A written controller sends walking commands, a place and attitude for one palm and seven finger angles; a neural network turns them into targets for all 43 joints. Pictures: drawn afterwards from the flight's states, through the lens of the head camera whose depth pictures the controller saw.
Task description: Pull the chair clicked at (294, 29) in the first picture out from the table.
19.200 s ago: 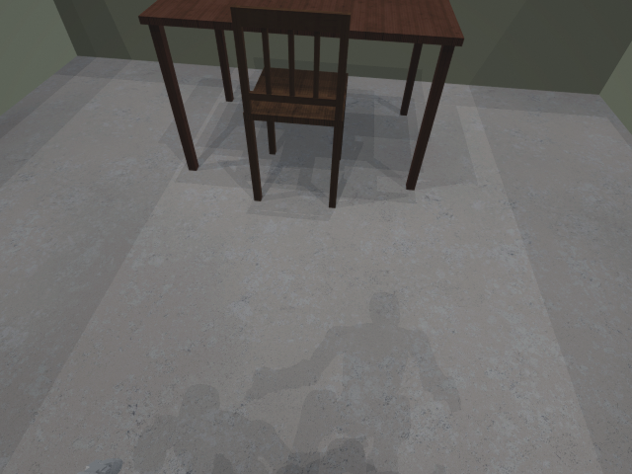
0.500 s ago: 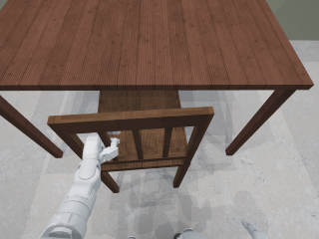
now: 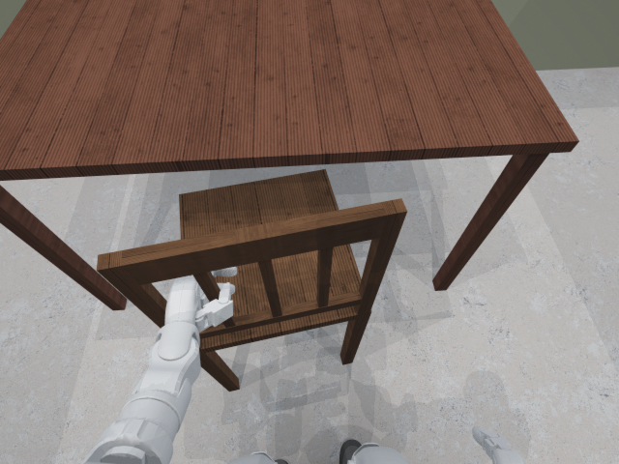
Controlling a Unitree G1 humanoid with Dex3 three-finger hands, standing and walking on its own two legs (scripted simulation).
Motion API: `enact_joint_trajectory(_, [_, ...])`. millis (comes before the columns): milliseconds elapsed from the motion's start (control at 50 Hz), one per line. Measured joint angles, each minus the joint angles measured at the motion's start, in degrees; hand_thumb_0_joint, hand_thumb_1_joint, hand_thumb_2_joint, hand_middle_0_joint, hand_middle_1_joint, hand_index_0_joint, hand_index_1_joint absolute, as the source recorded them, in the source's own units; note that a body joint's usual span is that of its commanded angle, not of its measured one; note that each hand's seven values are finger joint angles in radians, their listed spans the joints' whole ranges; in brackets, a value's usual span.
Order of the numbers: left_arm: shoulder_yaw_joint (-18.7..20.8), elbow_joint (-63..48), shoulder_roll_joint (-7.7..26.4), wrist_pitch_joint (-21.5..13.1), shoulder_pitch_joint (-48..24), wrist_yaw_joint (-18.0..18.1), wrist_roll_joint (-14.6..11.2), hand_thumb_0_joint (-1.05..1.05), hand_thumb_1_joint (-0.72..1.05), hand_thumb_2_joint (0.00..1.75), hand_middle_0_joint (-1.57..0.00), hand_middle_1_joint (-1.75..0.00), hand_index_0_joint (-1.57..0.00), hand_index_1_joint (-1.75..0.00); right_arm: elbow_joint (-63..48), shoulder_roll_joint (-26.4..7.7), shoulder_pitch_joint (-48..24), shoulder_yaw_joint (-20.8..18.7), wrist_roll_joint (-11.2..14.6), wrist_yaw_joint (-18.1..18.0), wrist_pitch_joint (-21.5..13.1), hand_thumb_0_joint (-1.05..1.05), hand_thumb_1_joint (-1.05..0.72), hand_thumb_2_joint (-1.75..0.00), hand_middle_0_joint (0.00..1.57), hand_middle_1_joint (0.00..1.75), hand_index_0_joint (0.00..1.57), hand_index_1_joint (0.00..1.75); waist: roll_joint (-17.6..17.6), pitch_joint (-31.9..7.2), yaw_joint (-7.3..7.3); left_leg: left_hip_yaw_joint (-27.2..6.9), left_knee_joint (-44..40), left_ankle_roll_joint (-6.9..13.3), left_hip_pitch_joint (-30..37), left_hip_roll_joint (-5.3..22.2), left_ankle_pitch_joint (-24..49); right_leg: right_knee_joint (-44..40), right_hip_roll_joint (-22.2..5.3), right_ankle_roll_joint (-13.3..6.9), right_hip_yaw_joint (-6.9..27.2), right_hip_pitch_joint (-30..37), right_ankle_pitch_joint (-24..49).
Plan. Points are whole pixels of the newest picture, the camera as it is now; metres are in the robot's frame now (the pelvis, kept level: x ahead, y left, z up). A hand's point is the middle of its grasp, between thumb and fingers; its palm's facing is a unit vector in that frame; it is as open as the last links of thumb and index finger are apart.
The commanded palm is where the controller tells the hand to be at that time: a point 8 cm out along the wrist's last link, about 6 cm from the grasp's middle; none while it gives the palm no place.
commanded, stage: step backward, pulling the chair out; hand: left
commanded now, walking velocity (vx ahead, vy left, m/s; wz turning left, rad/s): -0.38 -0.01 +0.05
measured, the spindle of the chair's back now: (271, 288) +0.38 +0.07 -0.10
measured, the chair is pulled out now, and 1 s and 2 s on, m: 0.07 0.26 0.48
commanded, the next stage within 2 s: none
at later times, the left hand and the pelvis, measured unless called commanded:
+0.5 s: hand (235, 358) +0.26 +0.11 -0.06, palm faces +0.05 -0.98 -0.18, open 5.0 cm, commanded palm +0.21 +0.15 -0.06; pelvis -0.09 -0.03 +0.00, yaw -6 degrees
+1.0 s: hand (252, 454) +0.14 +0.07 -0.06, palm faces -0.04 -0.98 -0.17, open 4.9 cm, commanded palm +0.12 +0.12 -0.06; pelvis -0.19 -0.04 +0.00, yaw -4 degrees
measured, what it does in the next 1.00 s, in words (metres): walks backwards: right foot, then left foot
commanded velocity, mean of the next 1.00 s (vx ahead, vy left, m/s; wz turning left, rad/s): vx -0.38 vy -0.02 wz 0.12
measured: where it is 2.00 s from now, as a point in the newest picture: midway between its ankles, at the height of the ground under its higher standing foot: outside the picture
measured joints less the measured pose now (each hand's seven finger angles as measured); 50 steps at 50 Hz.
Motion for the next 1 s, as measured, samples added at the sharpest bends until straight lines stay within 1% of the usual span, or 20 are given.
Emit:
enact_joint_trajectory(40, [-0.52,1.00,-0.66,0.13,-0.99,0.28,0.49,0.03,0.76,0.80,-0.32,-1.14,-0.50,-1.45,0.51,-0.90,-0.32,-0.31,0.19,-0.14,-0.19,0.00,-0.90,-0.90,0.20,0.30,0.20,0.30,0.34,-0.01,-0.06,-0.94,1.06,-0.43,-0.91,-0.42,-1.65,-0.74,-0.16,0.23,-0.40,-0.02,0.87])
enact_joint_trajectory(80, [-1.40,1.38,-0.97,0.42,-1.62,0.49,1.10,0.02,0.76,0.79,-0.32,-1.14,-0.50,-1.45,0.89,-1.71,-0.50,-0.51,0.33,-0.31,-0.47,0.00,-0.90,-0.90,0.20,0.30,0.20,0.30,0.12,0.04,-0.19,-0.96,-0.29,0.10,-0.78,-0.70,1.94,-1.27,-0.50,0.62,-0.55,0.04,1.70])
enact_joint_trajectory(140, [-3.04,0.96,-0.32,0.80,-1.43,0.37,1.67,0.02,0.76,0.79,-0.30,-1.15,-0.50,-1.45,0.48,-1.96,-0.41,-0.48,0.28,-0.68,-0.43,0.00,-0.91,-0.90,0.20,0.30,0.20,0.30,-1.86,-0.10,-0.03,0.38,-2.88,3.99,0.26,-1.89,4.96,0.06,-1.62,1.21,0.37,-0.77,1.55])
enact_joint_trajectory(220, [-3.63,0.08,-0.38,1.09,-0.39,0.27,1.62,0.02,0.77,0.78,-0.28,-1.16,-0.50,-1.45,-0.30,-1.29,-0.11,-0.71,-1.12,-0.26,-1.08,0.01,-0.91,-0.90,0.20,0.30,0.20,0.30,-1.95,-0.23,0.55,1.09,-4.17,4.70,0.31,-1.52,5.89,12.60,-2.04,0.62,1.43,-1.97,-10.87])
enact_joint_trajectory(280, [-3.30,-0.38,-0.40,0.83,-0.17,0.47,2.02,0.02,0.76,0.79,-0.28,-1.16,-0.50,-1.45,0.55,0.08,-0.46,-0.35,-2.00,0.79,-2.69,0.00,-0.91,-0.90,0.20,0.30,0.20,0.30,-1.41,0.60,1.92,1.35,-4.79,4.22,0.28,0.20,6.85,13.56,-2.28,0.81,1.08,1.11,-14.33])
enact_joint_trajectory(380, [-1.22,-0.86,1.19,0.09,-0.69,0.13,2.38,0.01,0.75,0.80,-0.30,-1.15,-0.50,-1.45,1.75,2.59,-1.70,0.82,-2.83,2.70,-5.31,0.00,-0.90,-0.90,0.20,0.30,0.20,0.30,-1.20,2.22,3.79,2.37,-5.41,2.70,-0.86,3.31,8.85,9.11,-3.24,1.29,0.98,6.00,-14.48])
enact_joint_trajectory(440, [1.04,-1.31,2.26,0.13,-0.89,-0.12,1.70,0.01,0.74,0.80,-0.32,-1.14,-0.50,-1.45,1.78,3.24,-2.41,1.23,-2.72,3.41,-6.07,0.00,-0.90,-0.90,0.20,0.30,0.20,0.30,-0.81,3.07,3.78,2.66,-4.90,1.61,-2.32,4.79,10.05,4.31,-3.74,1.39,0.55,8.32,-12.19])
enact_joint_trajectory(480, [2.54,-2.05,2.98,0.36,-0.61,-0.27,1.05,0.01,0.73,0.81,-0.33,-1.13,-0.50,-1.45,1.56,3.08,-2.71,1.40,-2.33,3.68,-6.12,0.00,-0.90,-0.90,0.20,0.30,0.20,0.30,-0.44,3.60,3.53,2.64,-3.69,0.75,-3.62,5.62,10.48,-0.48,-3.91,1.92,-0.03,10.02,-7.47])
enact_joint_trajectory(520, [4.21,-2.25,2.57,0.34,0.14,-0.21,0.01,0.01,0.73,0.80,-0.33,-1.12,-0.50,-1.45,1.75,1.84,-3.40,1.18,-1.75,3.57,-5.56,0.00,-0.90,-0.90,0.20,0.30,0.21,0.30,2.17,4.80,2.28,1.22,-2.98,-0.18,-4.29,7.53,11.04,-1.38,-1.96,3.02,-1.16,10.36,-5.98])
enact_joint_trajectory(560, [5.12,-3.03,2.09,0.08,2.12,-0.06,-0.25,0.01,0.73,0.80,-0.33,-1.11,-0.50,-1.45,2.09,0.66,-3.14,0.64,-1.04,2.80,-4.61,0.00,-0.90,-0.90,0.20,0.30,0.21,0.30,2.26,4.35,1.57,-1.55,1.24,-0.90,-5.33,6.10,4.79,-0.36,-1.88,2.84,-0.94,9.32,-6.43])
enact_joint_trajectory(600, [5.31,-3.77,1.18,-0.12,4.12,0.27,0.05,0.00,0.73,0.79,-0.32,-1.11,-0.50,-1.45,2.83,-0.98,-2.62,0.04,-0.89,1.74,-4.13,0.01,-0.90,-0.90,0.20,0.30,0.21,0.30,1.12,3.25,1.52,-4.77,7.91,-1.24,-5.86,2.55,-2.30,0.47,-2.95,2.58,0.10,8.10,-6.61])
enact_joint_trajectory(640, [4.88,-4.12,0.09,0.10,5.21,0.67,0.78,0.00,0.73,0.78,-0.31,-1.11,-0.50,-1.45,3.84,-2.94,-2.15,-0.48,-0.89,0.76,-4.16,0.01,-0.90,-0.90,0.20,0.30,0.20,0.30,0.19,2.21,1.38,-6.38,9.76,-1.53,-4.65,-0.04,-5.07,0.61,-4.19,2.66,0.60,7.34,-6.24])
enact_joint_trajectory(680, [3.79,-3.80,-0.91,0.34,5.26,0.89,1.25,0.00,0.73,0.78,-0.30,-1.11,-0.50,-1.45,4.67,-4.86,-1.71,-1.07,-0.76,-0.12,-4.18,0.01,-0.91,-0.90,0.20,0.30,0.20,0.30,-0.08,1.33,1.08,-6.92,6.71,-1.75,-2.15,-0.83,-3.73,0.71,-5.19,3.10,0.11,6.82,-5.89])
enact_joint_trajectory(740, [0.72,-3.21,-1.72,1.65,3.42,1.07,2.02,0.00,0.73,0.77,-0.28,-1.13,-0.50,-1.45,4.86,-7.29,-0.98,-2.13,-0.54,-1.33,-3.72,0.01,-0.91,-0.90,0.20,0.30,0.20,0.30,0.64,0.54,0.79,-7.26,-0.84,-1.42,2.30,0.50,4.54,1.83,-5.88,3.86,-1.88,5.85,-5.86])
enact_joint_trajectory(760, [-0.52,-2.90,-1.61,2.24,2.24,1.04,2.31,-0.01,0.73,0.77,-0.27,-1.14,-0.50,-1.45,4.84,-7.62,-1.10,-2.51,-0.54,-1.63,-3.42,0.01,-0.91,-0.90,0.20,0.30,0.20,0.30,0.50,0.69,0.76,-7.40,-2.77,-1.38,3.08,0.40,3.90,2.40,-6.27,4.14,-2.38,5.42,-5.86])
enact_joint_trajectory(800, [-2.14,-2.36,-0.65,3.28,-0.10,0.80,2.22,-0.01,0.73,0.77,-0.25,-1.15,-0.50,-1.45,4.20,-6.84,-2.12,-2.71,-0.66,-1.74,-2.50,0.01,-0.91,-0.90,0.20,0.30,0.20,0.30,-1.46,1.83,1.40,-6.81,-4.20,-1.10,3.29,-0.50,4.04,2.54,-7.23,4.72,-1.83,4.66,-4.42])
enact_joint_trajectory(840, [-2.72,-2.61,0.41,4.32,-1.33,0.46,1.97,-0.01,0.74,0.77,-0.24,-1.15,-0.50,-1.45,2.33,-5.38,-2.83,-2.37,-1.23,-1.05,-2.31,0.01,-0.91,-0.90,0.19,0.30,0.20,0.30,-2.71,2.57,1.75,-6.14,-5.36,-0.81,3.07,-0.44,5.77,4.34,-6.84,3.66,-0.64,2.86,-3.74])
enact_joint_trajectory(900, [-2.43,-3.20,1.10,5.07,-1.00,0.13,1.73,-0.01,0.75,0.77,-0.22,-1.13,-0.50,-1.45,-0.17,-2.55,-2.82,-1.68,-1.95,1.09,-3.31,0.01,-0.91,-0.90,0.19,0.30,0.20,0.30,-2.49,2.35,1.46,-6.28,-6.11,-0.96,2.04,0.67,7.62,7.15,-4.57,1.87,-0.06,1.99,-10.06])
enact_joint_trajectory(960, [-2.01,-4.28,1.61,4.57,0.78,-0.21,1.68,-0.01,0.74,0.76,-0.23,-1.13,-0.50,-1.45,-1.50,0.35,-2.06,-0.19,-1.85,2.69,-4.35,0.00,-0.91,-0.90,0.20,0.30,0.20,0.30,-2.16,1.97,1.52,-6.24,-5.36,-1.67,0.88,1.50,8.19,1.95,-3.03,1.35,-0.44,5.24,-5.53])
enact_joint_trajectory(1000, [-1.38,-4.54,1.36,3.88,1.54,-0.39,1.44,-0.02,0.74,0.77,-0.23,-1.13,-0.50,-1.45,-1.41,1.36,-2.33,0.78,-1.73,3.12,-4.45,0.00,-0.91,-0.90,0.20,0.30,0.20,0.30,-0.48,2.62,1.65,-6.61,-4.07,-2.26,-0.12,2.81,8.17,-0.32,-1.67,1.16,-0.82,6.06,-1.90])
